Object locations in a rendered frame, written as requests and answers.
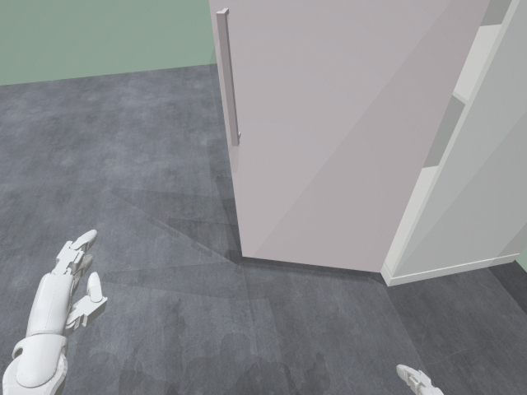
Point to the robot right hand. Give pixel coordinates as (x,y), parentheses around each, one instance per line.
(417,380)

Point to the robot left forearm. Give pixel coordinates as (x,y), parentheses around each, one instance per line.
(39,367)

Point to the robot left hand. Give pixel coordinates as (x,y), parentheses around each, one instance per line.
(53,299)

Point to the fridge door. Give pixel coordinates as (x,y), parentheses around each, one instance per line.
(338,103)

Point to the handle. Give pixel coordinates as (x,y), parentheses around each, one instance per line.
(228,75)

